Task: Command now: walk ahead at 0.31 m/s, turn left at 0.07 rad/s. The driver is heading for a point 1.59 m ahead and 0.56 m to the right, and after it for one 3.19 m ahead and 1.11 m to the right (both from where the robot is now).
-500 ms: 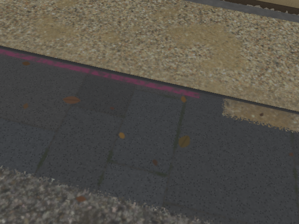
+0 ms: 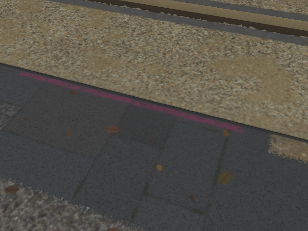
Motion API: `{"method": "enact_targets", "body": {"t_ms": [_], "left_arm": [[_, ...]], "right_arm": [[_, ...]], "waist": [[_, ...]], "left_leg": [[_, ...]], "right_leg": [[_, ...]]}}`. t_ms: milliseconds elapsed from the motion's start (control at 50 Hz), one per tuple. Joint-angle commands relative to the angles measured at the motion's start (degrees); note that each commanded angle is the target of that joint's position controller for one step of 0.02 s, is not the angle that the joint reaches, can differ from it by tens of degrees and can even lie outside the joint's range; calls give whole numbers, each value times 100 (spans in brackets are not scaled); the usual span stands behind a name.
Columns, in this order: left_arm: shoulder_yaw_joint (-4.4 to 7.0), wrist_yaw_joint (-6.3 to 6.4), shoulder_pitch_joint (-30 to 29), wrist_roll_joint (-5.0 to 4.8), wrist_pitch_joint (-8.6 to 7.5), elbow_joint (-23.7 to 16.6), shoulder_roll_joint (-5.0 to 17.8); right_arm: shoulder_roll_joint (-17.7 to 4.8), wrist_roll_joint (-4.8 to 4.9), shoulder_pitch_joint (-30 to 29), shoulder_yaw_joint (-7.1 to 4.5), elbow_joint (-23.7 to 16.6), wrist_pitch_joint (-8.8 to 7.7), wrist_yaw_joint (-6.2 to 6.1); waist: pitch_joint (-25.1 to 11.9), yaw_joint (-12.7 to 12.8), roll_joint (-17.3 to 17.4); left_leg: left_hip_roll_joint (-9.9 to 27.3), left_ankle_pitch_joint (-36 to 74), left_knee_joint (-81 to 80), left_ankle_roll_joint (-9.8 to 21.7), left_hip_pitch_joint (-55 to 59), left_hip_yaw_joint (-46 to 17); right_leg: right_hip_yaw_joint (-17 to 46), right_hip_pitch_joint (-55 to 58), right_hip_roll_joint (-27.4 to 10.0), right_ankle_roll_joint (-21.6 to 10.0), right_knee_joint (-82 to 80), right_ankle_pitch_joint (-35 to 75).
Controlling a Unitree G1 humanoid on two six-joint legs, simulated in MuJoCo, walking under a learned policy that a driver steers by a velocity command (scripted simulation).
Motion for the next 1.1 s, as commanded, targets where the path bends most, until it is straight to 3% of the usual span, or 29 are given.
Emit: {"method": "enact_targets", "body": {"t_ms": [20,60,100,120,140,160,180,200,240,300,380,440,500,540,580,600,620,640,660,680,700,720,780,840,940,1000,1040,1080,1100], "left_arm": [[309,8,-172,-72,-51,-341,1146],[315,-47,-214,-122,-8,-347,1178],[226,-95,-182,-86,-26,-342,926],[104,-132,-331,-13,-79,-408,568],[-13,-134,-420,42,-197,-714,194],[117,-80,-646,-109,-298,-847,680],[206,-96,-604,-206,-352,-808,942],[204,-125,-569,-192,-384,-714,923],[214,-183,-609,-43,-419,-642,835],[149,-276,-744,14,-393,-657,599],[4,-334,-1575,-8,-401,-919,311],[-15,-422,-2077,-59,-432,-1072,346],[28,-492,-2210,-66,-464,-1162,497],[114,-471,-1856,-32,-456,-1096,694],[318,-348,-359,-27,-399,-713,1075],[403,-259,686,42,-349,-522,1482],[410,-334,780,69,-373,-411,1655],[289,-309,635,1,-364,-435,1079],[232,-273,202,-12,-356,-445,934],[211,-267,-147,21,-358,-463,897],[192,-284,-366,85,-377,-476,807],[168,-288,-467,158,-412,-472,724],[173,-303,-488,64,-526,-312,705],[215,-240,-279,56,-526,-145,889],[258,-158,295,-50,-392,82,1123],[277,-123,569,-95,-289,202,1182],[303,-79,588,-95,-224,240,1224],[314,-57,478,-75,-165,239,1242],[241,-64,497,-22,-164,221,1052]], "right_arm": [[-209,15,-621,-54,-507,-284,107],[-259,27,-257,-94,-335,-306,148],[-400,55,453,-175,-77,-272,109],[-602,72,1023,-237,17,-275,45],[-1374,-13,1472,-399,7,-266,4],[-1377,-76,1604,-406,59,-335,55],[-1017,-62,1288,-277,34,-409,67],[-798,-88,1080,-206,-5,-456,69],[-652,-102,818,-134,-28,-449,63],[-639,-65,920,-117,35,-421,20],[-732,-43,1145,-114,243,-365,-66],[-851,-1,1412,-136,429,-356,-87],[-901,47,1443,-167,576,-313,-100],[-1032,25,1383,-212,609,-262,-124],[-1024,-31,1261,-191,576,-179,-157],[-736,-184,1367,-80,422,-189,-181],[51,-77,2296,131,446,-287,-94],[-665,75,1659,-17,471,-395,-52],[-883,204,984,-92,247,-455,-26],[-804,154,668,-60,174,-498,-56],[-750,53,552,-84,170,-495,-72],[-676,30,729,-88,210,-448,-64],[-427,-10,835,-43,264,-283,-98],[-384,-89,153,-11,25,-275,-113],[-227,-66,-974,68,-267,-434,-1],[-334,-12,-1403,43,-424,-509,100],[-497,-6,-1334,-18,-437,-556,139],[-681,-2,-767,-115,-295,-600,125],[-947,-32,-20,-247,-105,-616,74]], "waist": [[327,79,-1016],[174,-138,-925],[-41,-464,-724],[-207,-732,-278],[-407,-794,1348],[-134,-905,1241],[390,-693,880],[545,-591,761],[589,-435,513],[458,-411,454],[586,-617,412],[742,-728,403],[740,-572,411],[341,-300,554],[-694,502,580],[-1610,773,-179],[-2510,175,-1760],[-1985,471,-1130],[-974,398,-804],[-478,199,-198],[-179,13,-99],[-186,-193,-279],[-13,-373,-394],[308,-224,-312],[452,202,-209],[470,299,-291],[382,157,-414],[110,-215,-540],[-426,-564,-443]], "left_leg": [[59,321,-804,47,-323,198],[-114,1220,-1635,69,675,453],[-105,1447,-1938,136,1931,362],[507,1076,-2211,313,2676,-469],[1862,-25,-2902,1005,3311,-2719],[2398,-999,-3430,1687,2896,-4083],[2272,-1264,-3476,1635,2709,-3693],[1968,-817,-3491,1455,2565,-3106],[1577,656,-3556,1197,2322,-2203],[1311,2413,-3652,1149,2150,-1348],[1078,2989,-3744,1033,1757,-653],[1230,2811,-3814,1036,1726,-610],[1488,3460,-3515,918,2302,-596],[1500,5177,-2878,788,2636,-514],[1162,6422,-998,536,2142,-226],[808,4309,883,377,742,-109],[-311,-581,2759,72,-1233,-530],[-45,-574,3238,127,-1836,-994],[235,-54,3176,159,-2134,-737],[518,468,2886,155,-1940,-562],[686,755,2601,120,-1733,-504],[834,956,2470,102,-1376,-562],[966,1094,1974,-57,-1207,-450],[1043,1928,1065,-223,-1679,-380],[674,3214,-844,-284,-1290,-151],[524,3098,-1390,-248,-1226,-244],[455,2735,-1673,-146,-967,-330],[327,2334,-1925,37,-75,-185],[425,2334,-1939,237,1108,-204]], "right_leg": [[1236,81,-1044,-1033,-1351,-761],[943,-357,-950,-1005,-1086,-557],[786,-1066,-830,-782,-519,-661],[412,-1677,-508,-461,520,-709],[-351,-2952,135,-26,2517,-1179],[118,-3679,122,-19,3693,-1751],[298,-4108,-203,-145,4134,-1253],[261,-4134,-345,-238,4180,-704],[208,-3943,-545,-232,3838,29],[-69,-3664,-504,-19,3279,706],[-309,-3069,-280,144,1655,1690],[-370,-2664,-107,72,950,2087],[-273,-2613,-46,-189,574,1825],[-432,-1974,195,-396,554,1399],[-573,204,331,-741,523,1472],[805,2161,-870,-1105,833,1550],[3790,3732,-2124,-2024,9,-137],[4021,3283,-1916,-1753,-625,-919],[3070,2390,-1746,-1534,-773,-676],[2471,1485,-1551,-1432,-920,37],[2009,823,-1340,-1412,-1060,685],[1730,433,-1203,-1410,-1223,970],[1154,-164,-1072,-1524,-1636,1264],[761,-212,-976,-1503,-1844,1448],[445,-47,-753,-1230,-1693,1529],[735,402,-961,-1183,-1336,1395],[990,689,-1117,-1059,-1018,1399],[1037,689,-1041,-895,-388,1953],[823,376,-687,-714,569,2204]]}}
Next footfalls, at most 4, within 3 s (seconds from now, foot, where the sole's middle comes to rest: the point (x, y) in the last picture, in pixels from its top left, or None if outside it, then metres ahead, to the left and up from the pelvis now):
0.12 left None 0.07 0.13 -0.78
0.58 right None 0.44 -0.09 -0.78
1.10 left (138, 188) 0.72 0.15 -0.78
1.64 right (203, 154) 0.92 -0.17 -0.78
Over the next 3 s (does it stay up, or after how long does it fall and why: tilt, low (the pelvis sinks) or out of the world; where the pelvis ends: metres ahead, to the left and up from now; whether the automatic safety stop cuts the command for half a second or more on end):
stays up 1.34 -0.51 0.00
